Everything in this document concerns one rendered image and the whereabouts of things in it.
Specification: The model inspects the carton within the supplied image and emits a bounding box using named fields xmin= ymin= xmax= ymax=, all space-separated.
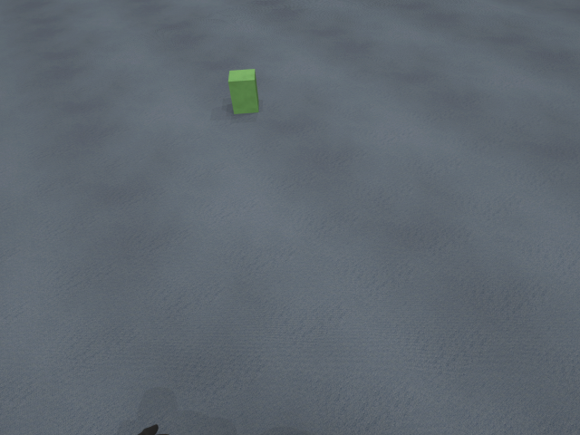
xmin=228 ymin=69 xmax=258 ymax=114

